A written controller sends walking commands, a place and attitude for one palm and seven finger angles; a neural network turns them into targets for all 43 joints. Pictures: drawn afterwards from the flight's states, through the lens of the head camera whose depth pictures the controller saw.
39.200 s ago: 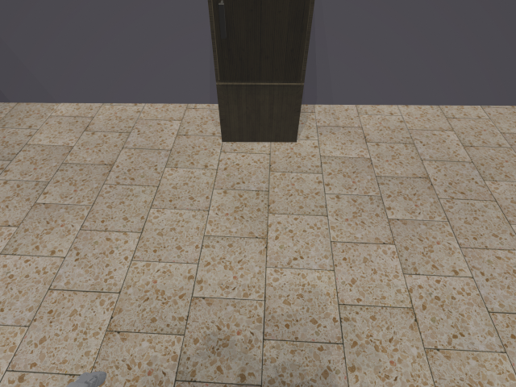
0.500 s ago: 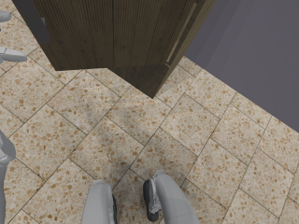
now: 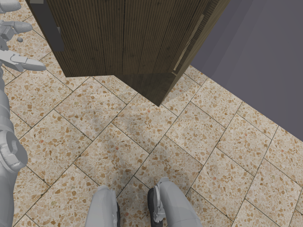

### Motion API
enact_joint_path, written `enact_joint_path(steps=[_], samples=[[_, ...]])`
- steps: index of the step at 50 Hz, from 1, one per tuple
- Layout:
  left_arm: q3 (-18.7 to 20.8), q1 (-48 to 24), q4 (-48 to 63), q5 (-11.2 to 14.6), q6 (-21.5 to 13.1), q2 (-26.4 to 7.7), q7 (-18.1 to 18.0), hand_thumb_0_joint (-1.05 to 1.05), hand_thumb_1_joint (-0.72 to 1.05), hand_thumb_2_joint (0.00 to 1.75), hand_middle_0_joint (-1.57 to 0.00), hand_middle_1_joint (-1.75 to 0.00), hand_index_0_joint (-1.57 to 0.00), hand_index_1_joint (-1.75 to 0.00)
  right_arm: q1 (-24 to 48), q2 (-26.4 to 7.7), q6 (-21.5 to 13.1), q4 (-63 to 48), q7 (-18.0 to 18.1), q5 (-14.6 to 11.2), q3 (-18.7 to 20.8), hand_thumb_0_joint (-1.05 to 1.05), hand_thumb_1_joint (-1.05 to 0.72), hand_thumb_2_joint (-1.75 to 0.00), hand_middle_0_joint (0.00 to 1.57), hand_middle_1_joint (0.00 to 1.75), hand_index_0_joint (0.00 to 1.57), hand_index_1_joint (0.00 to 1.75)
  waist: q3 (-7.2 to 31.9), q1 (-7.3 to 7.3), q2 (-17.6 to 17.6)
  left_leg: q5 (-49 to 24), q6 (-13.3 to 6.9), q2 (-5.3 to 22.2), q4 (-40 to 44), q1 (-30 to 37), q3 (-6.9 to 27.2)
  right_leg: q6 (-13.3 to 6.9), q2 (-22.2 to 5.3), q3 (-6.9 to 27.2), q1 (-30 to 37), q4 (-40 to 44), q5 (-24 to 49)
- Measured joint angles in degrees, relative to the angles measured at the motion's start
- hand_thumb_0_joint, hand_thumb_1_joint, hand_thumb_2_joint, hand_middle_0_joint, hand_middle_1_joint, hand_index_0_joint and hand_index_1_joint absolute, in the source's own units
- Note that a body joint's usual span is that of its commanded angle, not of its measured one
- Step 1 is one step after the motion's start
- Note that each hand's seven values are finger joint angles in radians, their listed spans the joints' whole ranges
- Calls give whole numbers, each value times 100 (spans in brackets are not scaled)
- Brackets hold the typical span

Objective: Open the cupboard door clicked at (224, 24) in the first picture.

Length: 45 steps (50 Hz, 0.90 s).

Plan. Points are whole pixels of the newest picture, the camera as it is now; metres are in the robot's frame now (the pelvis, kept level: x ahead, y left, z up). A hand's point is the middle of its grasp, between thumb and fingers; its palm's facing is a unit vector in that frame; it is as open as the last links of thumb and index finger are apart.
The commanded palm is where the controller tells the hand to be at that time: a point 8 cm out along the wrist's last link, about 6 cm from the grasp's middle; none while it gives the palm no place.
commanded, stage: slide the fingers in behind the handle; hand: left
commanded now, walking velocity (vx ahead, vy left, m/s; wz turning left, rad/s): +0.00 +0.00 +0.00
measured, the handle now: (49, 19) +0.59 +0.19 +0.06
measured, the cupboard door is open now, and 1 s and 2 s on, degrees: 44 43 43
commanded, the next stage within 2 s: close the thumb around the handle in 1.64 s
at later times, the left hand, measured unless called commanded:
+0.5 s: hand (34, 40) +0.54 +0.22 +0.05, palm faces +0.06 -1.00 -0.02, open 14.1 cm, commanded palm +0.52 +0.24 +0.05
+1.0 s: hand (49, 40) +0.54 +0.19 +0.05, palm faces +0.06 -1.00 -0.01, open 14.0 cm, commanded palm +0.52 +0.22 +0.05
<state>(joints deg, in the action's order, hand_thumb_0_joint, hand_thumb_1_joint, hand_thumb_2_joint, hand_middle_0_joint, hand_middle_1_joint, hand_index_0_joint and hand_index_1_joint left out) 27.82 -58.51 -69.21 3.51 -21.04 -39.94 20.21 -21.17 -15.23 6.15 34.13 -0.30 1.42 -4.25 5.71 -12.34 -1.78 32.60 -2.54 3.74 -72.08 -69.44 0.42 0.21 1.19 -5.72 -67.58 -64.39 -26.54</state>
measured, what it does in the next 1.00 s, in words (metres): stands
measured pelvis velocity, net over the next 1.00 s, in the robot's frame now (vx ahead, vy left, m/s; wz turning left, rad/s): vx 0.00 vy -0.01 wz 0.01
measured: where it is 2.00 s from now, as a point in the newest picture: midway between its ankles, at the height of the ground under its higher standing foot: (135, 222)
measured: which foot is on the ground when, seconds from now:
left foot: down 0.00-1.00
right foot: down 0.00-1.00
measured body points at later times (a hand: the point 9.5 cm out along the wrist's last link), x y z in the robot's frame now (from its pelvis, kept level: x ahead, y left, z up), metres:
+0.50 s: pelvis -0.01 -0.01 +0.00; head +0.18 +0.03 +0.41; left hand +0.53 +0.28 +0.06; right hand -0.02 -0.28 -0.10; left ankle +0.00 +0.08 -0.63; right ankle +0.03 -0.13 -0.63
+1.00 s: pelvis +0.00 -0.01 +0.00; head +0.18 +0.02 +0.41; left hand +0.53 +0.25 +0.05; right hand -0.01 -0.27 -0.11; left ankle +0.00 +0.08 -0.63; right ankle +0.03 -0.13 -0.63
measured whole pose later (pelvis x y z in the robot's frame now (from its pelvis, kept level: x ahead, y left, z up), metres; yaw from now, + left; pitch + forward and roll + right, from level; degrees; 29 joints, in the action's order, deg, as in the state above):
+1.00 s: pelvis +0.00 -0.01 +0.00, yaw +0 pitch +29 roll -5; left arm 24.7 -59.0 -69.3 2.8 -22.8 -33.4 12.9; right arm -21.5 -14.5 4.6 35.2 -1.3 2.0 -3.5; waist 6.3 -12.4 -2.2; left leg 32.3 -1.8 3.7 -72.4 -69.4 0.2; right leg -0.6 1.2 -5.3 -68.4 -66.1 -26.9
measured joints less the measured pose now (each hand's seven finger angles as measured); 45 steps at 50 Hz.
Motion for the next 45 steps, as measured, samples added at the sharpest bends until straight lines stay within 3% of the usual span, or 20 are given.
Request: enact_joint_path(steps=[7, 20, 31, 45], samples=[[10, -90, -98, -72, 15, -77, -100, -1, -50, 30, -30, -120, -30, -120, -15, 10, -42, -5, 16, 17, -34, 0, -90, -90, 20, 30, 20, 30, -13, -62, -20, -12, 23, 8, -51, -76, 14, -30, 6, -11, -86, -73, -1], [-75, -67, -59, -30, 8, 155, -345, -1, -50, 30, -30, -120, -28, -120, -89, 2, -62, 65, -20, 18, 9, 0, -90, -90, 20, 30, 20, 30, 7, -20, -28, -52, 70, 17, -9, -24, 11, -81, 16, -6, -71, -94, 6], [-135, -75, -53, -25, -83, 290, -342, -1, -50, 30, -30, -120, -29, -120, -20, -21, -131, 69, -15, 24, 46, 0, -90, -90, 20, 30, 20, 30, 40, -50, -7, -50, 97, 29, -46, -50, 25, -111, 29, -15, -107, -148, -6], [-237, -67, -34, -72, -158, 560, -672, -1, -50, 30, -30, -120, -30, -121, -13, 42, -165, 77, -72, 50, 61, 0, -91, -90, 20, 30, 20, 30, 57, -28, -38, -35, 84, 5, -45, -26, -15, -94, 7, 28, -108, -184, -32]])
